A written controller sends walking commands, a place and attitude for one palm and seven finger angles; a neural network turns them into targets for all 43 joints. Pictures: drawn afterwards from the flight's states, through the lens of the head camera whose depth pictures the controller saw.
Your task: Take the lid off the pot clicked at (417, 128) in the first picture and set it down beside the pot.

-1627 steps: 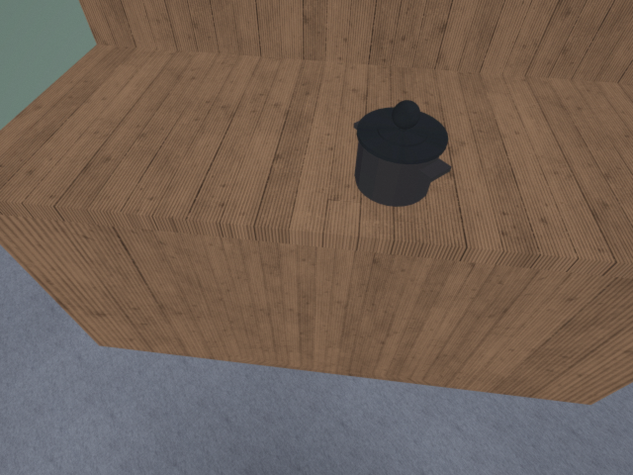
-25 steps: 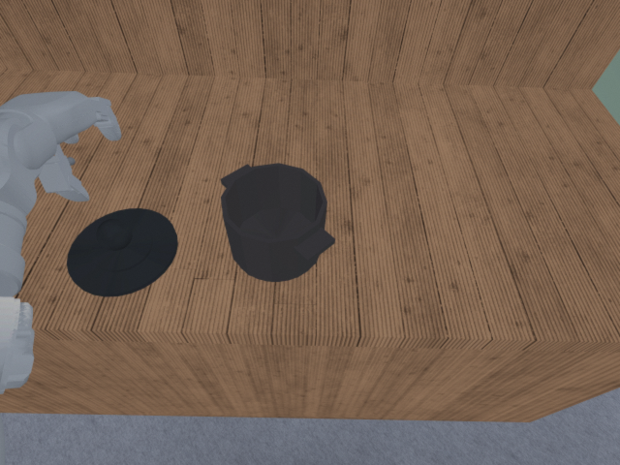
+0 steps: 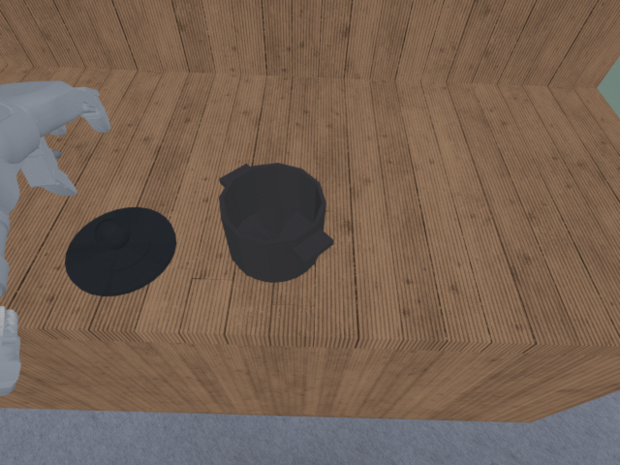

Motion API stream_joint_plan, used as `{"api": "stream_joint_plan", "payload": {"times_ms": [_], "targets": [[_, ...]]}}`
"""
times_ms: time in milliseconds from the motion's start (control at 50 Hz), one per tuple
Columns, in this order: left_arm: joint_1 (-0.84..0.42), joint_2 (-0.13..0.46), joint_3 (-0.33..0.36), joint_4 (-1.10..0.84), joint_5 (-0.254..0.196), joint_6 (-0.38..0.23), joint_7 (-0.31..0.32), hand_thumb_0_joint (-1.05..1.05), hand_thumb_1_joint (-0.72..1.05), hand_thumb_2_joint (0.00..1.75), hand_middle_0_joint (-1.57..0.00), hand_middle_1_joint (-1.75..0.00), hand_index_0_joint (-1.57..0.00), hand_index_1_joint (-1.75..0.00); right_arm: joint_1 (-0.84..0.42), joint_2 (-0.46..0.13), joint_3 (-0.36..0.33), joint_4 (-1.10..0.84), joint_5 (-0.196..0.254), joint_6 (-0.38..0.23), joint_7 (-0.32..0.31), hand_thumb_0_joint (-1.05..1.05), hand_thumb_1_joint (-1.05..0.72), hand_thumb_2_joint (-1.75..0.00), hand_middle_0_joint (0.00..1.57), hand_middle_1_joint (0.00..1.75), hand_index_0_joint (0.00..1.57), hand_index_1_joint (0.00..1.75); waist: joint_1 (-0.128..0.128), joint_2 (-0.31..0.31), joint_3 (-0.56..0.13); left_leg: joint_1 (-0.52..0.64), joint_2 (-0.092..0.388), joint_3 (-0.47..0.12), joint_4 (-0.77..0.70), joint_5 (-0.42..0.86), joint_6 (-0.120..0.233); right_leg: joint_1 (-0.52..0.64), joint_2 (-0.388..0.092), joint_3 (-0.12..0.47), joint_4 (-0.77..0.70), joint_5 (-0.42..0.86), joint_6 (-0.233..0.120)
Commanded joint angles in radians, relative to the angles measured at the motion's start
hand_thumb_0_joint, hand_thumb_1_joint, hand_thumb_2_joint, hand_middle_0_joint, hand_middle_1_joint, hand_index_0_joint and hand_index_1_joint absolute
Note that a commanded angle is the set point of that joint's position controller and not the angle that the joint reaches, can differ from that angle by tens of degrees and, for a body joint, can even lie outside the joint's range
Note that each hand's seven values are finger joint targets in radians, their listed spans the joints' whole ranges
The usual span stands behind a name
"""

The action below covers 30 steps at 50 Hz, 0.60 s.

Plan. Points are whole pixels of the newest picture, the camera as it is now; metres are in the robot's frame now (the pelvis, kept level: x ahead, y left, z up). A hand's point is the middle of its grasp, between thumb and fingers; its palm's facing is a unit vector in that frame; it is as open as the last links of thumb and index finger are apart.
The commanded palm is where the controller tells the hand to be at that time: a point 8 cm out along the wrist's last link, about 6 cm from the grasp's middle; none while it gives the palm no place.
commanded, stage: draw the hand back to the body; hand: left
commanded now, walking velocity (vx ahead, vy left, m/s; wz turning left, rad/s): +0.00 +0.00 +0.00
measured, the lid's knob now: (112, 234) +0.43 +0.29 +0.01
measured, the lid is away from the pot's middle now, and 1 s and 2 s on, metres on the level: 0.24 0.24 0.24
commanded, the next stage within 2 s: none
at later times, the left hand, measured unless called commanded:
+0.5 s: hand (85, 173) +0.39 +0.24 +0.18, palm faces +0.24 -0.85 -0.46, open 11.0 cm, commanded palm +0.34 +0.29 +0.21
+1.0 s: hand (86, 213) +0.32 +0.22 +0.19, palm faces +0.46 -0.84 -0.27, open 9.2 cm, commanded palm +0.27 +0.25 +0.20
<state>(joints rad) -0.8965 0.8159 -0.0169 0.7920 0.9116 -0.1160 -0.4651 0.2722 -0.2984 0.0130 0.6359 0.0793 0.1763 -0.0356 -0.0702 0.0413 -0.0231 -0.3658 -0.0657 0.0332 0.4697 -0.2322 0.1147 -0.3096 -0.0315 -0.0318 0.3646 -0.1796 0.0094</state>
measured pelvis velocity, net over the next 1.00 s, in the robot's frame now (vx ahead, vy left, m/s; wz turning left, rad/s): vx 0.01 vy -0.06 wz -0.01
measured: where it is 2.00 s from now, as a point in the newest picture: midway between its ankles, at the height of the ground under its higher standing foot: outside the picture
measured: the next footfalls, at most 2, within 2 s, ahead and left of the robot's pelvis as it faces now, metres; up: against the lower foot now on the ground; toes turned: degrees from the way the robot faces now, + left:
none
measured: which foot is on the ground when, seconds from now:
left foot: down 0.00-1.00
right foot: down 0.00-1.00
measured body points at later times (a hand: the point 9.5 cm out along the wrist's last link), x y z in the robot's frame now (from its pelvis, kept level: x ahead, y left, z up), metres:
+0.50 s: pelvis -0.01 -0.01 +0.00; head +0.02 +0.00 +0.45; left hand +0.37 +0.29 +0.21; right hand +0.15 -0.24 -0.09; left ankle +0.00 +0.04 -0.74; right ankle -0.01 -0.16 -0.74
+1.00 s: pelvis +0.01 -0.06 +0.00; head +0.02 -0.07 +0.45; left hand +0.29 +0.26 +0.21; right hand +0.17 -0.31 -0.10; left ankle +0.00 +0.04 -0.74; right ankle -0.01 -0.17 -0.74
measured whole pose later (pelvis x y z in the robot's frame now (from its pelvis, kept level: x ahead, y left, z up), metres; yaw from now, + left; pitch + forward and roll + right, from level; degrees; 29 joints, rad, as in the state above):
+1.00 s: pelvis +0.01 -0.06 +0.00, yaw -1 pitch -3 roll -1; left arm -0.09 0.43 0.37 0.03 -0.09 -0.09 0.10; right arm 0.19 -0.28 0.03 0.69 0.05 -0.04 -0.06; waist 0.01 0.05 0.05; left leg -0.12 0.00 0.02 0.44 -0.27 0.03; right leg -0.09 0.04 -0.04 0.37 -0.23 -0.03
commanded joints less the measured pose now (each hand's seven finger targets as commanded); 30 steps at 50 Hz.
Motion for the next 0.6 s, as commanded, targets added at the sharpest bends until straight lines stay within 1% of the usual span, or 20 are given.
{"api": "stream_joint_plan", "payload": {"times_ms": [0,20,60,120,140,180,240,260,300,320,340,360,400,420,440,460,500,520,540,580], "targets": [[-0.349,0.301,0.122,-0.246,-0.027,0.023,0.028,0.0,-0.03,0.69,-0.36,-0.83,-0.36,-0.83,-0.034,-0.152,-0.051,-0.135,0.004,-0.015,0.006,0.0,-0.9,-0.9,0.2,0.3,0.2,0.3,0.025,0.055,-0.384,0.3,0.073,-0.112,-0.022,0.465,-0.057,0.059,0.043,-0.02,0.002,0.208,-0.062],[-0.362,0.299,0.119,-0.277,-0.027,0.028,0.029,0.0,-0.03,0.69,-0.36,-0.83,-0.36,-0.83,-0.038,-0.15,-0.05,-0.139,0.006,-0.012,0.005,0.0,-0.9,-0.9,0.2,0.3,0.2,0.3,0.021,0.066,-0.382,0.314,0.075,-0.119,-0.025,0.471,-0.06,0.046,0.044,-0.022,-0.002,0.197,-0.062],[-0.41,0.349,0.161,-0.428,-0.021,0.03,0.04,0.0,-0.03,0.69,-0.36,-0.83,-0.36,-0.83,-0.042,-0.147,-0.058,-0.154,-0.003,-0.015,0.01,0.0,-0.9,-0.9,0.2,0.3,0.2,0.3,0.025,0.139,-0.458,0.401,0.079,-0.138,-0.02,0.566,-0.07,0.048,0.048,-0.019,-0.007,0.203,-0.063],[-0.226,0.328,0.188,-0.311,-0.046,0.041,0.035,0.0,-0.03,0.69,-0.36,-0.83,-0.36,-0.83,-0.053,-0.145,-0.046,-0.152,0.004,-0.023,0.009,0.0,-0.9,-0.9,0.2,0.3,0.2,0.3,0.035,0.048,-0.371,0.328,0.076,-0.125,-0.026,0.495,-0.063,0.063,0.042,-0.023,-0.011,0.194,-0.06],[-0.207,0.351,0.204,-0.325,-0.056,0.038,0.038,0.0,-0.03,0.69,-0.36,-0.83,-0.36,-0.83,-0.057,-0.158,-0.049,-0.154,0.002,-0.023,0.013,0.0,-0.9,-0.9,0.2,0.3,0.2,0.3,0.042,0.053,-0.361,0.312,0.076,-0.116,-0.026,0.488,-0.063,0.083,0.033,-0.016,-0.009,0.21,-0.063],[-0.224,0.266,0.133,-0.413,-0.056,0.051,0.027,0.0,-0.03,0.69,-0.36,-0.83,-0.36,-0.83,-0.093,-0.138,-0.046,-0.169,0.006,-0.017,0.019,0.0,-0.9,-0.9,0.2,0.3,0.2,0.3,0.036,0.069,-0.358,0.328,0.081,-0.129,-0.033,0.477,-0.067,0.06,0.036,-0.023,-0.012,0.185,-0.059],[-0.225,0.298,0.161,-0.555,-0.067,0.053,0.032,0.0,-0.03,0.69,-0.36,-0.83,-0.36,-0.83,-0.113,-0.144,-0.049,-0.186,0.001,-0.02,0.023,0.0,-0.9,-0.9,0.2,0.3,0.2,0.3,0.037,0.12,-0.394,0.385,0.082,-0.141,-0.028,0.52,-0.077,0.056,0.033,-0.017,-0.02,0.177,-0.064],[-0.166,0.316,0.198,-0.506,-0.065,0.059,0.034,0.0,-0.03,0.69,-0.36,-0.83,-0.36,-0.83,-0.104,-0.133,-0.043,-0.182,-0.001,-0.02,0.022,0.0,-0.9,-0.9,0.2,0.3,0.2,0.3,0.047,0.103,-0.382,0.367,0.078,-0.143,-0.033,0.519,-0.072,0.063,0.045,-0.026,-0.02,0.168,-0.061],[-0.072,0.281,0.188,-0.406,-0.077,0.068,0.029,0.0,-0.03,0.69,-0.36,-0.83,-0.36,-0.83,-0.112,-0.134,-0.034,-0.177,0.006,-0.022,0.02,0.0,-0.9,-0.9,0.2,0.3,0.2,0.3,0.047,0.028,-0.307,0.303,0.074,-0.127,-0.041,0.418,-0.063,0.06,0.041,-0.028,-0.023,0.153,-0.057],[-0.165,-0.085,0.242,-0.523,-0.681,-0.017,0.208,0.0,-0.03,0.69,-0.36,-0.83,-0.36,-0.83,0.022,-0.06,-0.036,-0.218,0.006,-0.076,-0.006,0.0,-0.9,-0.9,0.2,0.3,0.2,0.3,-0.004,-0.02,-0.233,0.446,0.152,-0.149,-0.077,0.2,-0.107,-0.024,0.033,-0.05,-0.019,0.052,-0.081],[-0.095,-0.103,0.193,-0.515,-0.735,-0.047,0.296,0.0,-0.03,0.69,-0.36,-0.83,-0.36,-0.83,-0.046,-0.089,-0.017,-0.198,0.003,-0.109,-0.025,0.0,-0.9,-0.9,0.2,0.3,0.2,0.3,0.002,-0.026,-0.201,0.501,0.195,-0.219,-0.131,0.062,-0.106,-0.06,0.028,-0.021,-0.026,-0.031,-0.08],[-0.041,-0.125,0.223,-0.51,-0.824,-0.048,0.363,0.0,-0.03,0.69,-0.36,-0.83,-0.36,-0.83,-0.075,-0.087,-0.013,-0.2,0.003,-0.134,-0.041,0.0,-0.9,-0.9,0.2,0.3,0.2,0.3,0.024,-0.075,-0.194,0.463,0.195,-0.207,-0.163,-0.024,-0.096,-0.021,0.02,-0.005,-0.036,-0.048,-0.072],[-0.07,-0.043,0.303,-0.555,-0.896,-0.052,0.452,0.0,-0.03,0.69,-0.36,-0.83,-0.36,-0.83,-0.093,-0.107,-0.003,-0.155,-0.005,-0.169,-0.056,0.0,-0.9,-0.9,0.2,0.3,0.2,0.3,0.038,-0.032,-0.195,0.386,0.168,-0.158,-0.155,-0.015,-0.083,0.07,0.012,0.01,-0.05,0.013,-0.07],[-0.119,-0.003,0.342,-0.596,-0.901,-0.06,0.485,0.0,-0.03,0.69,-0.36,-0.83,-0.36,-0.83,-0.086,-0.113,-0.001,-0.138,-0.013,-0.186,-0.059,0.0,-0.9,-0.9,0.2,0.3,0.2,0.3,0.041,0.018,-0.212,0.383,0.161,-0.158,-0.153,0.03,-0.095,0.093,0.01,0.006,-0.045,0.039,-0.072],[-0.111,0.078,0.421,-0.621,-0.901,-0.069,0.518,0.0,-0.01,0.69,-0.36,-0.82,-0.36,-0.82,-0.084,-0.123,-0.002,-0.115,-0.022,-0.195,-0.062,0.0,-0.9,-0.9,0.2,0.3,0.2,0.3,0.044,0.044,-0.21,0.381,0.16,-0.15,-0.143,0.064,-0.1,0.109,0.007,0.004,-0.04,0.054,-0.071],[-0.141,0.077,0.436,-0.719,-0.9,-0.088,0.536,0.0,0.02,0.7,-0.36,-0.81,-0.36,-0.81,-0.091,-0.11,0.001,-0.125,-0.028,-0.215,-0.06,0.0,-0.9,-0.9,0.2,0.3,0.2,0.3,0.058,0.169,-0.265,0.412,0.153,-0.152,-0.144,0.144,-0.12,0.133,0.011,0.004,-0.037,0.079,-0.074],[0.01,-0.042,0.393,-0.725,-0.918,-0.091,0.554,0.0,0.06,0.71,-0.35,-0.78,-0.35,-0.78,-0.094,-0.09,-0.002,-0.12,-0.032,-0.246,-0.05,0.0,-0.9,-0.9,0.2,0.3,0.2,0.3,0.063,0.227,-0.239,0.436,0.163,-0.154,-0.12,0.263,-0.141,0.132,0.012,-0.007,-0.02,0.104,-0.075],[0.092,-0.066,0.399,-0.711,-0.931,-0.084,0.559,0.0,0.09,0.71,-0.34,-0.77,-0.34,-0.77,-0.094,-0.089,-0.005,-0.117,-0.035,-0.252,-0.044,0.0,-0.9,-0.9,0.2,0.3,0.2,0.3,0.069,0.196,-0.212,0.417,0.164,-0.145,-0.115,0.277,-0.138,0.139,0.014,-0.009,-0.019,0.112,-0.074],[0.185,-0.067,0.418,-0.657,-0.944,-0.074,0.564,0.0,0.11,0.72,-0.34,-0.75,-0.34,-0.75,-0.09,-0.101,-0.01,-0.105,-0.038,-0.249,-0.042,0.0,-0.9,-0.9,0.2,0.3,0.2,0.3,0.066,0.077,-0.16,0.355,0.162,-0.13,-0.106,0.278,-0.125,0.165,0.014,-0.018,-0.015,0.136,-0.072],[0.215,-0.058,0.442,-0.794,-0.954,-0.088,0.565,0.0,0.16,0.73,-0.33,-0.73,-0.33,-0.73,-0.11,-0.098,-0.015,-0.123,-0.039,-0.261,-0.035,0.0,-0.9,-0.9,0.2,0.3,0.2,0.3,0.08,0.096,-0.223,0.368,0.156,-0.104,-0.086,0.361,-0.113,0.206,0.012,-0.01,-0.008,0.202,-0.069]]}}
